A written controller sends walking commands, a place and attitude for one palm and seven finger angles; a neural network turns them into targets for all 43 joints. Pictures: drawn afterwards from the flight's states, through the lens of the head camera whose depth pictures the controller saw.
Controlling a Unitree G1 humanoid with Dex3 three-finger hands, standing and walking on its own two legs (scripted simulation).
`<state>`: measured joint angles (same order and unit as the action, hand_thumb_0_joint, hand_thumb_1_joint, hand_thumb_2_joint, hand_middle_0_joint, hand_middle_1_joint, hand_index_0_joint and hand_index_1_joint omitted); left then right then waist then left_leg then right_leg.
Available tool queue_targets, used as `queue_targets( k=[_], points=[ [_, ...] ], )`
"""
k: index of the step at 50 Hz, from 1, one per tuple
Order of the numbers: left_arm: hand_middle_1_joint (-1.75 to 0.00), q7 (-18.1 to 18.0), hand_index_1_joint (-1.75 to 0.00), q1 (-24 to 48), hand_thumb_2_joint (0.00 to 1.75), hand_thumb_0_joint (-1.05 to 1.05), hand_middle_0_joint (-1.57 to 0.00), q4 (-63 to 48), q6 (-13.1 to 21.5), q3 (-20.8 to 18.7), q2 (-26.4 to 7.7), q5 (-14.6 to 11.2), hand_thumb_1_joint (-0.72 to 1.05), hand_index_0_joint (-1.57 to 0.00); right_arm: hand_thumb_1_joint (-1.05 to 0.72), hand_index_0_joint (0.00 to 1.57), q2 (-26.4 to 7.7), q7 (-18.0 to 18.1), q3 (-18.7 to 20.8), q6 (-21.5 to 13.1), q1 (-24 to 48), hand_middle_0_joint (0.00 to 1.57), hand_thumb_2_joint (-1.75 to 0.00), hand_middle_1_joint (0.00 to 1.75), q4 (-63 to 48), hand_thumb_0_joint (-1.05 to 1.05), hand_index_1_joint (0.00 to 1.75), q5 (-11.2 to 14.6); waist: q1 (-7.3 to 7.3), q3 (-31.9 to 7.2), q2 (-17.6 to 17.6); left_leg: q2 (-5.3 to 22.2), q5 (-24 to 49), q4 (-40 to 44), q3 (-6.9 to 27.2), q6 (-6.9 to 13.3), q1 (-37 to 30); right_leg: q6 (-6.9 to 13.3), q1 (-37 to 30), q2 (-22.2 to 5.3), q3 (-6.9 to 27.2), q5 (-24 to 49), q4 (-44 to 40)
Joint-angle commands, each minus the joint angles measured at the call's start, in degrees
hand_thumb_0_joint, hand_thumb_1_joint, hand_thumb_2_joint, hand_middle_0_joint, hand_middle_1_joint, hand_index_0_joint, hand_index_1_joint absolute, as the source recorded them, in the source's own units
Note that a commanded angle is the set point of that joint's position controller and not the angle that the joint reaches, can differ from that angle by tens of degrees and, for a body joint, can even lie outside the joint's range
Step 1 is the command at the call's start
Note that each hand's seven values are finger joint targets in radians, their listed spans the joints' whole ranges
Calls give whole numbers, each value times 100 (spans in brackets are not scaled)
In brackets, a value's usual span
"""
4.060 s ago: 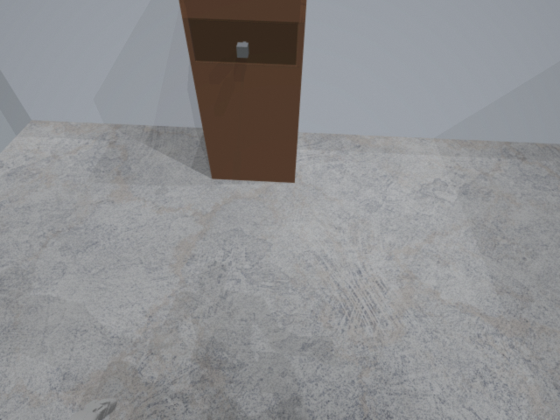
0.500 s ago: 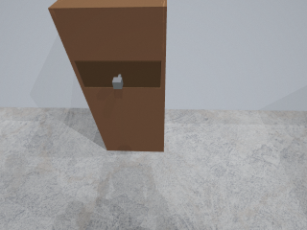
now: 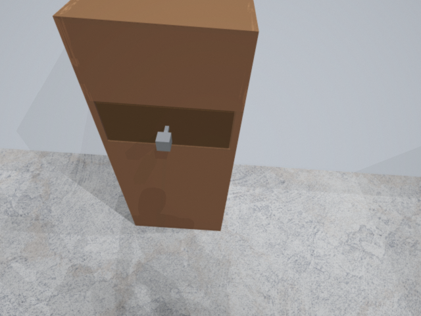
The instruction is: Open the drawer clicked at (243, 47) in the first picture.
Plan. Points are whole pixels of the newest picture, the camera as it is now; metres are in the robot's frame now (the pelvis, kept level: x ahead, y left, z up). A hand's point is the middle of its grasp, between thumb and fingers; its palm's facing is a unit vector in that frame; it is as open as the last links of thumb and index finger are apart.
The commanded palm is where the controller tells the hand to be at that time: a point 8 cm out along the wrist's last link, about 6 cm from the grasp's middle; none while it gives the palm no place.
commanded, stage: come to a stop and stand still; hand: left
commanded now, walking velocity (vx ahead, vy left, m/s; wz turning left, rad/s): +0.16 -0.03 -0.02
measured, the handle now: (165, 136) +0.58 +0.18 -0.06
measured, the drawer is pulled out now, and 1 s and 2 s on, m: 0.00 0.00 0.00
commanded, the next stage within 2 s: none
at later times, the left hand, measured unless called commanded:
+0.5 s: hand out of the picture +0.14 +0.16 -0.16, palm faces +0.07 -0.97 -0.22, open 7.3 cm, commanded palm none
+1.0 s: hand out of the picture +0.00 +0.18 -0.17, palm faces +0.02 -0.98 -0.21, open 7.4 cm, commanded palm none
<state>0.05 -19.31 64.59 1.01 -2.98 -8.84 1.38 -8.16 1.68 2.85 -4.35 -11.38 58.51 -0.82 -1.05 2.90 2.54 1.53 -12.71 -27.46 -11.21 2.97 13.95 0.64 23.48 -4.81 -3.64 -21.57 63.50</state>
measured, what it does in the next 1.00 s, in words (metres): steps on the spot: right foot, then left foot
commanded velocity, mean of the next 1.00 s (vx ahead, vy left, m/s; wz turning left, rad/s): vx -0.04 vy -0.03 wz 0.00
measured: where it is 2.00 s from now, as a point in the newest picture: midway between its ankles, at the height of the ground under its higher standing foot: outside the picture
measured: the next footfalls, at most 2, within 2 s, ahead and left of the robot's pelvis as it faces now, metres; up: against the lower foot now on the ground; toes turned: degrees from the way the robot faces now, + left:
right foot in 0.22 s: +0.15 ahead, -0.14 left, +0.00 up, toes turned -6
left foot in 0.60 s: +0.06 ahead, +0.13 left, +0.00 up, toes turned -4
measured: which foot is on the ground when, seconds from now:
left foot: down 0.00-0.28, up 0.30-0.58, down 0.60-1.00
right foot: up 0.00-0.20, down 0.22-0.62, up 0.64-1.00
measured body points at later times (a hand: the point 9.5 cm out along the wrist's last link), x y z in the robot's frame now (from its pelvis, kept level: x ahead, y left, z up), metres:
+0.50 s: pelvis +0.05 -0.02 +0.00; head +0.09 -0.03 +0.45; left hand +0.14 +0.21 -0.15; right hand +0.07 -0.25 -0.17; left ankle +0.00 +0.10 -0.69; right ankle +0.11 -0.14 -0.74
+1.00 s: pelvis +0.01 -0.01 +0.01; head +0.04 -0.01 +0.45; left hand +0.00 +0.23 -0.15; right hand +0.01 -0.23 -0.15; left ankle +0.02 +0.12 -0.74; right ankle -0.02 -0.12 -0.73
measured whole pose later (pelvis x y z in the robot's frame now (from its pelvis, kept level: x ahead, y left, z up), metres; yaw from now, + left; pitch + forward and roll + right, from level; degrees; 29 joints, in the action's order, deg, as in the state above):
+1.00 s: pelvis +0.01 -0.01 +0.01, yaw +0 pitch +0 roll +1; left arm -0.2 -17.1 63.8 -2.7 -2.3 -10.4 0.8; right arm -8.6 2.1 2.0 -0.1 -16.0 62.0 -1.4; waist 1.2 2.1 1.1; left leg 1.7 -11.3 -22.3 -5.9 -0.3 11.1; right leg -1.6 13.6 -2.3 -1.8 -21.1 34.4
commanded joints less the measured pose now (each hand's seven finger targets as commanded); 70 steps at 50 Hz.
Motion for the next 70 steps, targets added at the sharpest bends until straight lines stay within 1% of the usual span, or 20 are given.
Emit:
queue_targets(
  k=[1, 6, 9, 10, 12, 15, 17, 23, 28, 30, 31, 35, 41, 48, 50, 51, 53, 54, 61, 70],
  points=[
    [-30, -10, -30, -292, 90, 0, -20, -324, -33, -21, 3, 18, 90, -20, -90, 20, -567, 14, 29, 6, -721, 20, -90, 30, 80, 0, 30, -43, 39, -107, -640, 1566, 1422, 1569, 1171, 680, -334, -128, 318, -226, 113, 287, -650],
    [-30, -57, -30, 240, 90, 0, -20, -533, -52, 59, 12, -11, 90, -20, -90, 20, -674, 18, 16, 118, -693, 20, -90, 30, 201, 0, 30, -73, 95, -59, -905, 1476, 2208, 1136, 944, 663, -359, -179, -305, -64, -68, 417, -2314],
    [-30, -126, -30, -51, 90, 0, -20, -402, -2, 59, -222, -16, 90, -20, -90, 20, -614, 36, -12, 195, -628, 20, -90, 30, 297, 0, 30, -18, -115, -249, -498, 1054, 2123, 369, 667, 139, -278, -229, -1348, 17, -132, 1915, -3892],
    [-30, -171, -30, -138, 90, 0, -20, -357, 43, 34, -538, -10, 90, -20, -90, 20, -454, 21, -26, 213, -735, 20, -90, 30, 338, 0, 30, 29, -105, -411, -70, 789, 1197, 118, 584, -137, -5, -154, -1798, -381, 411, 3161, -4043],
    [-30, -214, -30, 160, 90, 0, -20, -473, 32, 14, -998, -37, 90, -20, -90, 20, -275, -30, -36, 347, -1075, 20, -90, 30, 370, 0, 30, 92, 155, -357, 427, 319, -688, 19, 532, -380, 271, 429, -1788, -1344, 988, 5099, -3851],
    [-30, -283, -30, 267, 90, 0, -20, -526, -29, -67, -1031, -50, 90, -20, -90, 20, -322, 25, 46, 561, -1056, 20, -90, 30, 419, 0, 30, 49, 23, -536, 1082, 206, -1597, -1285, 508, -486, 288, 872, -1756, -1536, 1080, 5944, -3979],
    [-30, -336, -30, 328, 90, 0, -20, -569, -90, -127, -1025, -19, 90, -20, -90, 20, -353, 50, 95, 621, -875, 20, -90, 30, 291, 0, 30, 54, -79, -504, 908, 156, -2026, -2260, 772, -476, 678, 1175, -1839, -1764, 1164, 6255, -4010],
    [-30, -352, -30, 940, 90, 0, -20, -982, -194, -277, -1132, 59, 90, -20, -90, 20, -304, -20, 146, 699, -685, 20, -90, 30, 28, 0, 30, 59, 23, -807, 566, 76, -1675, -2344, 1033, -552, 655, 1050, -1612, -1541, 790, 4699, -4063],
    [-30, -270, -30, 1079, 90, 0, -20, -1007, -272, -213, -931, -5, 90, -20, -90, 20, -379, -46, 106, 539, -1229, 20, -90, 30, 117, 0, 30, 27, 313, -848, 530, 39, 80, 295, 761, -478, -828, 345, -666, -813, 499, 1728, -3658],
    [-30, -201, -30, 979, 90, 0, -20, -1117, -331, -62, -347, -91, 90, -20, -90, 20, -1056, -27, 184, 441, -808, 20, -90, 30, -139, 0, 30, -67, 237, -305, -1782, 1691, -299, 1669, 2761, 83, -64, -234, 172, 179, -93, -447, -2484],
    [-30, -194, -30, 1096, 90, 0, -20, -1069, -340, -73, -437, -58, 90, -20, -90, 20, -1126, -18, 130, 456, -354, 20, -90, 30, -280, 0, 30, -108, 199, -11, -1506, 1899, -1107, 1985, 2937, 424, 798, -181, -233, 156, 349, -527, -1962],
    [-30, -60, -30, 527, 90, 0, -20, -622, -355, -94, -492, 6, 90, -20, -90, 20, -911, 69, 34, 389, 53, 20, -90, 30, -252, 0, 30, -97, -11, 411, -1062, 1359, -1518, 2048, 2169, 253, 518, -213, 168, 231, 590, 231, -1006],
    [-30, -23, -30, 489, 90, 0, -20, -588, -293, -54, -539, 15, 90, -20, -90, 20, -960, 139, 100, 340, -811, 20, -90, 30, 38, 0, 30, -78, 334, 74, -842, 1597, 98, 1720, 2117, 519, -1094, -321, 645, 149, 461, -4, -1411],
    [-30, -47, -30, 153, 90, 0, -20, -403, -216, 49, -270, -74, 90, -20, -90, 20, -1039, 113, 116, 381, -734, 20, -90, 30, 250, 0, 30, -62, 238, -354, -1189, 1373, 1600, 1008, 1752, 460, -937, -219, -712, 298, 93, 99, -3285],
    [-30, -90, -30, -207, 90, 0, -20, -212, -139, 50, -360, -58, 90, -20, -90, 20, -877, 87, 93, 379, -740, 20, -90, 30, 328, 0, 30, 7, 81, -465, -727, 1000, 1099, 583, 1405, 98, -410, -201, -1620, 224, 136, 1314, -4422],
    [-30, -133, -30, -226, 90, 0, -20, -170, -92, 37, -552, -44, 90, -20, -90, 20, -649, 67, 44, 362, -768, 20, -90, 30, 332, 0, 30, 51, 106, -477, -182, 715, 606, 264, 1106, -146, 33, -69, -2026, -229, 681, 1541, -4634],
    [-30, -168, -30, -3, 90, 0, -20, -161, -41, 76, -819, -81, 90, -20, -90, 20, -283, -1, -101, 395, -619, 20, -90, 30, 326, 0, 30, 41, 181, -102, 470, 271, -506, 181, 763, -382, 90, 309, -1389, -948, 1129, 1429, -4913],
    [-30, -178, -30, 64, 90, 0, -20, -161, 2, 73, -755, -83, 90, -20, -90, 20, -262, 9, -117, 442, -609, 20, -90, 30, 370, 0, 30, -13, 165, 39, 946, 290, -418, 59, 773, -393, -13, 402, -1131, -783, 1165, 1441, -5009],
    [-30, -229, -30, 45, 90, 0, -20, -87, -20, 155, -428, -142, 90, -20, -90, 20, -289, 68, -174, 463, -950, 20, -90, 30, 784, 0, 30, -12, 177, 364, -66, 483, 525, 455, 920, -405, -410, 197, -1034, -262, 690, 1453, -4834],
    [-30, -263, -30, -112, 90, 0, -20, -65, -14, 116, -446, -125, 90, -20, -90, 20, -266, 113, -166, 491, -963, 20, -90, 30, 774, 0, 30, 2, 147, 183, -54, 457, 512, 374, 840, -433, -459, 29, -1364, -243, 709, 2168, -4847]
  ],
)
